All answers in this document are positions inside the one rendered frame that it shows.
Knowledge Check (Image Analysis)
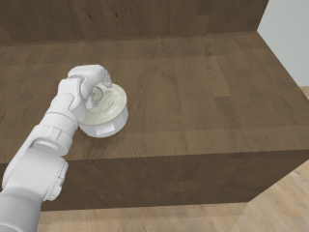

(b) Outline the robot left upper arm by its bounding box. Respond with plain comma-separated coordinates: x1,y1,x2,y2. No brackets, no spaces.
0,147,69,232

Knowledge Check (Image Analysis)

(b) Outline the pot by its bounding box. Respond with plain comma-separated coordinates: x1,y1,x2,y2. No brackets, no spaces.
79,107,128,138

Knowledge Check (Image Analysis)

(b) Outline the left robot hand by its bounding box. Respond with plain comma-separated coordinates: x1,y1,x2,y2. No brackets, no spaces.
68,65,113,110

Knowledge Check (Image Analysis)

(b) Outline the left robot forearm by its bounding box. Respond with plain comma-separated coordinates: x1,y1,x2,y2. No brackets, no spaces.
2,72,94,189

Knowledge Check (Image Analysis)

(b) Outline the knob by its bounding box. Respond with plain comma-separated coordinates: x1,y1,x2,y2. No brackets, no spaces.
92,86,103,102

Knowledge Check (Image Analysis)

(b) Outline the table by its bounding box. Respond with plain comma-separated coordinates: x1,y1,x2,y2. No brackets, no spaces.
0,0,309,212

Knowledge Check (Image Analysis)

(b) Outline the lid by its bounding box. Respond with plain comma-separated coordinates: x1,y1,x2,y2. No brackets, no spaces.
79,83,127,127

